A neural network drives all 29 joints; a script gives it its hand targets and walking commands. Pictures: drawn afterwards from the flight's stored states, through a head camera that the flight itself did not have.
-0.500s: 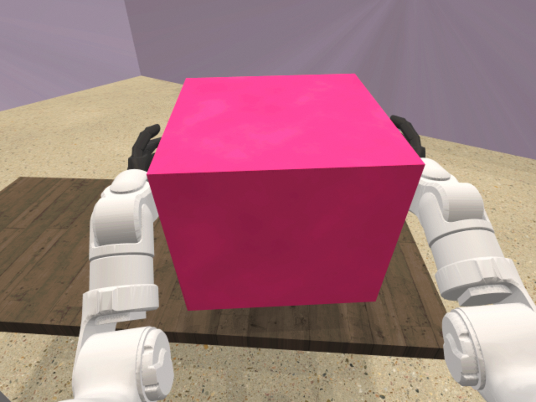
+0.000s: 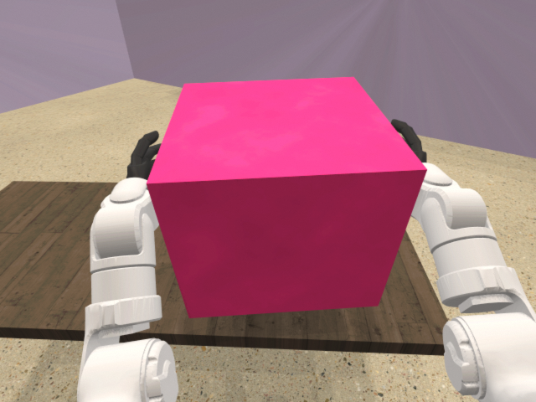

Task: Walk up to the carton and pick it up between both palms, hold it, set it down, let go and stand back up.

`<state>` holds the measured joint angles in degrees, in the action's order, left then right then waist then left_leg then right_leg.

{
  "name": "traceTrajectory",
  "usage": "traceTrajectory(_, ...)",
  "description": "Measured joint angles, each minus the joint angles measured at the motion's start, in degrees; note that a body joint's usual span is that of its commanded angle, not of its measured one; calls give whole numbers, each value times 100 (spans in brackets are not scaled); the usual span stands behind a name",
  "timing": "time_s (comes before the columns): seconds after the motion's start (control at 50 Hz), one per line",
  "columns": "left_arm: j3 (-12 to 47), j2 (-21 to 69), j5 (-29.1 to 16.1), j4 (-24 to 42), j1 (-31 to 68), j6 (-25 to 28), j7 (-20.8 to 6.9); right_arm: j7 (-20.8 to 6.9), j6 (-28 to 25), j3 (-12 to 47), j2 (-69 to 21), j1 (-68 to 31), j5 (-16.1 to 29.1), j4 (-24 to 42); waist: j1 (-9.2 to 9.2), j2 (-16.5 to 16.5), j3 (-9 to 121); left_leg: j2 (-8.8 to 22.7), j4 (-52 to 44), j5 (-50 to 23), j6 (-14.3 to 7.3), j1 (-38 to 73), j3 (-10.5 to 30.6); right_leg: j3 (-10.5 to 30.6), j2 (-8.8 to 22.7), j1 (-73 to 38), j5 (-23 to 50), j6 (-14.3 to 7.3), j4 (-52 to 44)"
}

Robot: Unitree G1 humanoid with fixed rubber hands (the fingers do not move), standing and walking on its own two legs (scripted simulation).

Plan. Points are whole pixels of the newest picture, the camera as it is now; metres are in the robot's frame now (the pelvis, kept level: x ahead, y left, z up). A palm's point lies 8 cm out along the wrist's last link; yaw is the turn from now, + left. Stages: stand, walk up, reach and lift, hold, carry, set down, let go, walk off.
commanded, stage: hold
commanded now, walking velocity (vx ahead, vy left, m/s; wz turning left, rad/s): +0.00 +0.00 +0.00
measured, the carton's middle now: (276, 189) +0.40 +0.00 +0.20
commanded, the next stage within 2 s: set down in 0.86 s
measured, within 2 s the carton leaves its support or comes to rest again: neither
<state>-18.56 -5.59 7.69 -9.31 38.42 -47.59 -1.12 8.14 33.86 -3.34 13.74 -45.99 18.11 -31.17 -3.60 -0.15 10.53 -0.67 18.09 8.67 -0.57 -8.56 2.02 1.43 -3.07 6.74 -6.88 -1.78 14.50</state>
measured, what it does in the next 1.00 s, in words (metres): stands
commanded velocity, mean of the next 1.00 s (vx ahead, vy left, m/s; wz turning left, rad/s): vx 0.00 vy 0.00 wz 0.00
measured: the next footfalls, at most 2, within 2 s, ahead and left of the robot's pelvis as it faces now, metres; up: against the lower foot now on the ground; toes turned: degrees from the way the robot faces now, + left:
none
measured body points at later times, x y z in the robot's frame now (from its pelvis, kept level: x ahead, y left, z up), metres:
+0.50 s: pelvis +0.00 +0.00 +0.00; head -0.07 +0.01 +0.44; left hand +0.37 +0.19 +0.24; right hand +0.38 -0.19 +0.25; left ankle +0.01 +0.11 -0.75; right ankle +0.01 -0.10 -0.75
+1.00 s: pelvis +0.00 +0.00 +0.00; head -0.07 +0.01 +0.44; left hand +0.38 +0.19 +0.25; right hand +0.39 -0.19 +0.25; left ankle +0.01 +0.11 -0.75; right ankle +0.01 -0.10 -0.75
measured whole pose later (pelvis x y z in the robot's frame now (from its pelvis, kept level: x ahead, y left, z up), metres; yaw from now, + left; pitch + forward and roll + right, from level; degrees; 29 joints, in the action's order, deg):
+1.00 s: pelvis +0.00 +0.00 +0.00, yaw +1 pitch -2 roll -1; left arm -20.0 -6.2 7.8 -13.3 40.8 -42.7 -2.3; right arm 7.4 29.6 -4.7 12.6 -47.6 16.0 -34.0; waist -4.8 0.0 9.3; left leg -1.1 18.2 9.0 -0.7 -7.6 3.2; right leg 0.5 -2.7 5.2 -7.5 -1.7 14.2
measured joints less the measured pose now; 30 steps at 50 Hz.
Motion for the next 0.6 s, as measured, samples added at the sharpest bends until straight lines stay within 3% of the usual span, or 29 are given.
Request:
traceTrajectory(0.12, 2, -135, -26, -385, 275, 73, -10, -23, -82, -48, -13, -264, -56, -367, 12, 17, 38, -8, -51, -49, 13, -17, 38, -36, 7, 20, 15, -11, -16)
traceTrajectory(0.28, 30, -139, 17, -444, 262, 130, -53, -18, -123, 86, 49, -235, -39, -380, -5, 23, -17, -9, -40, -18, 19, 67, 93, -83, 5, -113, 4, -15, -77)
traceTrajectory(0.6, 54, -58, -14, -3, -15, 41, -15, 21, -61, 85, 33, -1, 59, -12, -46, 22, -45, -16, 16, 16, 2, 29, 76, -55, 7, -89, -2, 5, -62)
